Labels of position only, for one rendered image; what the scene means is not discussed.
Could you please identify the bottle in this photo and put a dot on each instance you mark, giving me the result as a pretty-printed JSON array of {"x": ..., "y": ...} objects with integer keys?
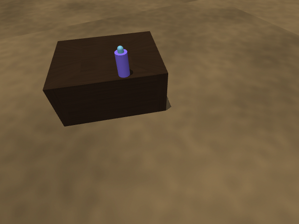
[{"x": 121, "y": 57}]

